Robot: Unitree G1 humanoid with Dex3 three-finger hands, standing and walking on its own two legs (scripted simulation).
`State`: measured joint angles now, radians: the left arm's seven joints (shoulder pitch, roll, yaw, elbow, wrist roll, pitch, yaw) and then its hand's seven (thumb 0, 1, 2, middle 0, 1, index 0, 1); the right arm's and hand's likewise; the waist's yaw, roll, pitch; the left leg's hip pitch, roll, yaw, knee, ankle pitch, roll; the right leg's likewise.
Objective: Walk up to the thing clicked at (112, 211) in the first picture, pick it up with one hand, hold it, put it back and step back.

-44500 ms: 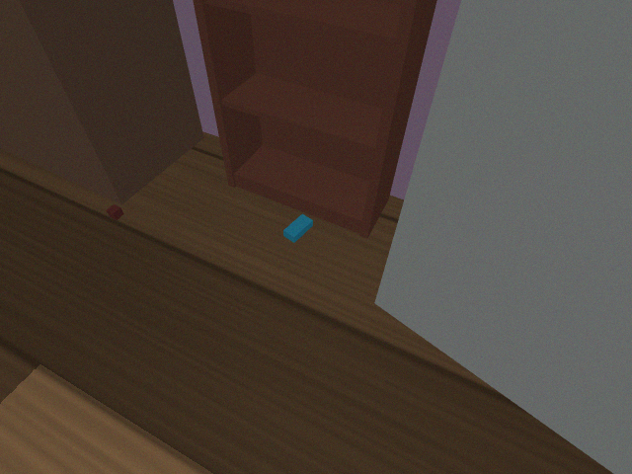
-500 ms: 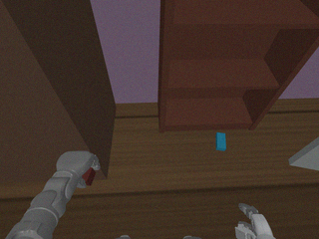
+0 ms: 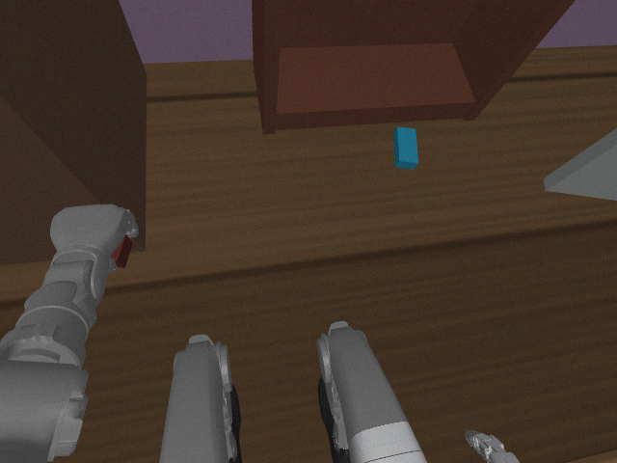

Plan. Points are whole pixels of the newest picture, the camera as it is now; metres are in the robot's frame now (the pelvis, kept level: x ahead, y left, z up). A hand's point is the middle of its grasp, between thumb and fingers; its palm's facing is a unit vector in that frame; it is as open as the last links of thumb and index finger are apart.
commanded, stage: crouch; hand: left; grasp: from above
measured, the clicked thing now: (111, 249) +0.44 +0.24 -0.16
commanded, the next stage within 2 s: lower in 1.20 s
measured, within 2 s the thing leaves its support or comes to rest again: neither
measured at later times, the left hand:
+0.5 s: hand (127, 266) +0.45 +0.26 -0.29, palm faces -0.46 -0.01 -0.89, open 6.6 cm
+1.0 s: hand (136, 267) +0.46 +0.27 -0.36, palm faces -0.46 -0.01 -0.89, open 6.6 cm
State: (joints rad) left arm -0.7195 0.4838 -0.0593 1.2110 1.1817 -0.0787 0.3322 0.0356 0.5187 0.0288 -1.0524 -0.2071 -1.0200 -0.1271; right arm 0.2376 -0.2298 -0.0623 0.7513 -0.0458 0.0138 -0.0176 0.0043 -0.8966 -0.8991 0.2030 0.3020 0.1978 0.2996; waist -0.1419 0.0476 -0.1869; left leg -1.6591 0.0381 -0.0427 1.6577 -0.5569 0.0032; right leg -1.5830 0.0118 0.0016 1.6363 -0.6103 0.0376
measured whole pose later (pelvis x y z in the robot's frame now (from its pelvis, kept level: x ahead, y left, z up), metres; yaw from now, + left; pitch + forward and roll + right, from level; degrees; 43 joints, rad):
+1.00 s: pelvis -0.01 -0.01 -0.20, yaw -6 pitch +35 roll -8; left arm -0.96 0.77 0.10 1.43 1.28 -0.23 0.35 0.07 0.51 0.00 -1.09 -0.15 -1.08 -0.07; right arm 0.14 -0.24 0.04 0.76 -0.14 -0.02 0.12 0.00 -0.90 -0.90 0.20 0.30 0.20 0.30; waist -0.22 -0.02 -0.06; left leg -2.28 0.04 -0.16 2.31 -0.65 -0.02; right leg -2.17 0.06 -0.07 2.25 -0.71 0.05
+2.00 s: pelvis -0.01 -0.01 -0.25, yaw -10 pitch +31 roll -10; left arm -0.97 0.91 0.15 1.57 1.31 -0.26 0.47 0.06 0.51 0.00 -1.14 -0.09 -1.09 -0.05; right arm 0.08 -0.27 0.17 0.74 -0.21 -0.07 0.15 0.00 -0.90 -0.90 0.20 0.30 0.20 0.30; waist -0.28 -0.09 0.06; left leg -2.38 0.04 -0.24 2.50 -0.68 -0.04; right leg -2.25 0.09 -0.12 2.40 -0.71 0.05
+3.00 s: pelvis -0.01 +0.00 -0.25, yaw -12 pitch +27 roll -13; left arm -0.98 1.01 0.14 1.70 1.30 -0.28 0.58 0.05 0.52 0.00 -1.13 -0.12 -1.08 -0.06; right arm 0.03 -0.31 0.27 0.70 -0.27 -0.16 0.19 0.00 -0.90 -0.90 0.20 0.30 0.20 0.30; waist -0.32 -0.15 0.13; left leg -2.36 0.04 -0.29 2.56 -0.70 -0.04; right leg -2.22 0.11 -0.16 2.42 -0.71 0.07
